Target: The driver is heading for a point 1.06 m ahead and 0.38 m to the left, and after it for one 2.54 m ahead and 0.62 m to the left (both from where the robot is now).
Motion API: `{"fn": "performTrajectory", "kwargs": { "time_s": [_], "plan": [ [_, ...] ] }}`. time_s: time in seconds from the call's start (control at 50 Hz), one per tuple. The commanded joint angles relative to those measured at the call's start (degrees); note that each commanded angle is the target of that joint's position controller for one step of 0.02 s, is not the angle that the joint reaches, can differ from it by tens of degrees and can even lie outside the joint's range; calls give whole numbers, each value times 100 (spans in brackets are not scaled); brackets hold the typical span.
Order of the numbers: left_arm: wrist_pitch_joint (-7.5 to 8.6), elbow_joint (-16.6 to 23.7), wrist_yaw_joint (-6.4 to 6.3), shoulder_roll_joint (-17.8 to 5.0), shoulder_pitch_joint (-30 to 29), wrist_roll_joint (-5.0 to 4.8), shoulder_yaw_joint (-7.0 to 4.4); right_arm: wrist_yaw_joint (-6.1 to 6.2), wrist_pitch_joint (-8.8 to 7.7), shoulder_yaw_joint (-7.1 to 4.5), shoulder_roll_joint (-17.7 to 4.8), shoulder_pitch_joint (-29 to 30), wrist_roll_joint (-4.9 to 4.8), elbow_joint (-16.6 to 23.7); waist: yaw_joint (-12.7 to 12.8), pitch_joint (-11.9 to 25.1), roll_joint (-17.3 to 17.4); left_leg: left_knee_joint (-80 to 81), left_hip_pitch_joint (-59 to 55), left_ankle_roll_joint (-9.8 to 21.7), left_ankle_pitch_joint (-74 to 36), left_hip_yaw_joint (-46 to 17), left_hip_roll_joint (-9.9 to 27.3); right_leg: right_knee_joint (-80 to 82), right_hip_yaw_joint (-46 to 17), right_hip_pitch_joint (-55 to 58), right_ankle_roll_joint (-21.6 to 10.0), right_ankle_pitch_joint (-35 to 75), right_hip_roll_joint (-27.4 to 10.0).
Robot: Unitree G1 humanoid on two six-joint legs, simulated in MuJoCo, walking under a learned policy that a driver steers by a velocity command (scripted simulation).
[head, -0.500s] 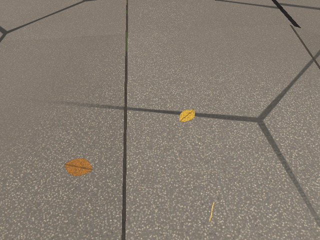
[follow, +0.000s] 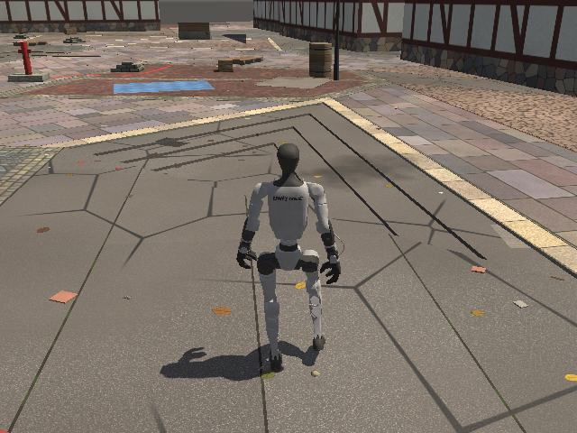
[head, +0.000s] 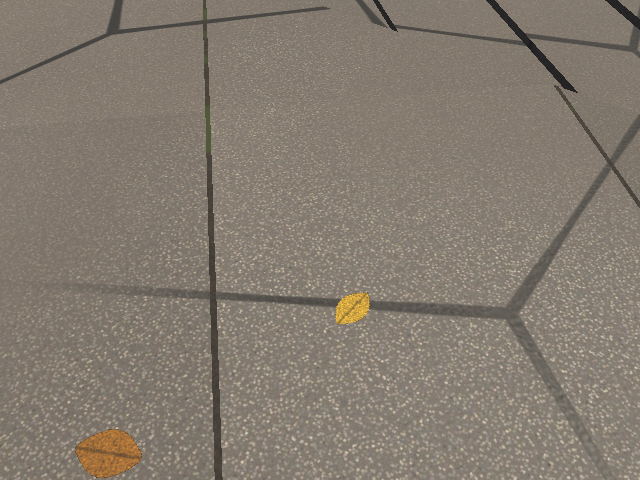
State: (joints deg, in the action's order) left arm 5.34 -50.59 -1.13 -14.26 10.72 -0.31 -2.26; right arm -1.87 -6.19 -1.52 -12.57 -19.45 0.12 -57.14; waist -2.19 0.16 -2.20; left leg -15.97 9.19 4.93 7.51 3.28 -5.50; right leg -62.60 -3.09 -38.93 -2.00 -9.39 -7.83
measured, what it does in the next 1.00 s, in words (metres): walks ahead, turning left: right foot, then left foot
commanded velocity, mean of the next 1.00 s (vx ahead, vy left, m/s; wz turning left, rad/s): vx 0.50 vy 0.00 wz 0.50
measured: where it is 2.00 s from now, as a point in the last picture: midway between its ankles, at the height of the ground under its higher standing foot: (164, 326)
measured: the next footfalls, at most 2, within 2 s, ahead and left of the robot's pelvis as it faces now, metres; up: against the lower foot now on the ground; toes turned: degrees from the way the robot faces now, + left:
right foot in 0.26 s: +0.32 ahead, -0.15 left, +0.00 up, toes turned +8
left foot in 0.80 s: +0.51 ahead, +0.18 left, +0.00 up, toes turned +29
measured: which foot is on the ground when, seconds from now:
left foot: down 0.00-0.28, up 0.30-0.78, down 0.80-1.00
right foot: up 0.00-0.24, down 0.26-0.82, up 0.84-1.00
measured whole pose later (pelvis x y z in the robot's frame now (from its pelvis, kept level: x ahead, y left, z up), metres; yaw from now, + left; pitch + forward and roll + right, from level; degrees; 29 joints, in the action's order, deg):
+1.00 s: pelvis +0.48 +0.10 +0.00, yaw +33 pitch +2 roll +0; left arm 6.6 -44.7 -0.5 -16.7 7.8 0.2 -3.7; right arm -1.7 -3.2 -4.4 -14.8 -16.6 -0.7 -42.3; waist -1.1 -2.4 -1.7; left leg -23.7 15.9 5.9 9.4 -1.3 -6.2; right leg -64.8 -3.6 -33.6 0.8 -16.8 -6.7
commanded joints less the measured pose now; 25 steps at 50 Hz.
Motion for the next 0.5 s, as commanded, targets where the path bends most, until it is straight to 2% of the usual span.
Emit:
{"fn": "performTrajectory", "kwargs": {
  "time_s": [0.02,0.08,0.12,0.16,0.2,0.22,0.24,0.26,0.28,0.3,0.32,0.34,0.36,0.38,0.4,0.42,0.5],
  "plan": [
    [42,329,-27,-265,-44,66,-74,134,-63,-145,-825,169,-30,372,226,-378,350,1073,609,985,-350,-1352,1541,1139,-19,-27,169,938,-76],
    [101,494,32,-206,-742,-5,-47,212,0,-185,-953,-165,-99,353,-10,-338,444,918,420,794,-361,-1229,1420,2442,110,400,286,1481,254],
    [129,590,89,-229,-1095,-53,-33,232,41,-207,-986,-389,-147,313,-143,-359,527,752,237,772,-182,-1335,1479,2871,135,599,350,1456,390],
    [176,707,149,-317,-1326,-86,-42,254,91,-221,-962,-522,-177,300,-172,-383,588,473,-56,729,17,-1588,1610,3252,32,722,329,1239,444],
    [239,724,184,-511,-1194,-97,-103,289,145,-268,-1019,-484,-174,334,-18,-309,686,150,-269,632,133,-1860,1740,3558,-28,1096,254,845,495],
    [269,679,182,-612,-953,-98,-149,297,177,-287,-1037,-421,-162,365,141,-217,752,-117,-281,567,-21,-1930,1726,3659,25,1464,191,568,542],
    [293,522,155,-771,-366,-84,-242,298,197,-262,-945,-342,-143,424,436,72,745,-690,-172,449,-455,-1863,1504,3817,107,2247,67,338,598],
    [333,345,112,-1108,609,-5,-363,273,183,-169,-674,-173,-82,590,865,834,436,-2114,462,259,-397,-1572,1096,3692,-415,3718,-258,291,-5],
    [291,270,77,-1705,1399,82,-514,253,89,-28,-131,-527,-62,809,876,1723,-933,-4194,2415,-149,1198,-772,231,3813,-2280,5937,-905,89,-1350],
    [255,217,114,-1490,1526,111,-463,235,5,-16,-219,-836,-226,877,750,2150,-1824,-5461,3503,-173,2590,-1067,251,4465,-4066,6275,-1375,-807,-1904],
    [269,372,121,-889,1061,95,-307,253,8,-177,-846,-534,-328,849,721,1369,-934,-5965,3810,-125,2151,-1321,600,4542,-3347,5536,-1115,-1017,-1681],
    [250,447,132,-644,642,48,-224,264,55,-224,-914,-188,-297,904,613,834,-442,-5926,3703,-129,1596,-1158,859,4617,-2330,4708,-865,-640,-1418],
    [226,461,154,-504,272,30,-174,275,109,-243,-814,-44,-234,934,451,458,-206,-5658,3452,-180,1180,-1092,1035,4834,-1686,4007,-744,-231,-1111],
    [215,435,163,-411,99,43,-148,266,177,-280,-721,-11,-193,960,312,194,-329,-5377,3244,-202,913,-1071,1190,5048,-1170,3559,-656,42,-888],
    [217,379,166,-417,60,73,-156,237,246,-278,-590,-52,-192,987,230,79,-442,-5289,2996,-231,730,-985,1258,5209,-784,3240,-626,293,-757],
    [237,321,164,-432,133,88,-180,213,296,-269,-471,-62,-191,1017,211,42,-391,-5288,2941,-241,580,-920,1266,5275,-477,3147,-650,707,-678],
    [238,142,96,-651,327,104,-274,192,388,-293,-440,411,-165,1338,218,-141,-141,-4602,3409,-346,-60,-982,1281,5415,220,3263,-813,1514,-756]
  ]
}}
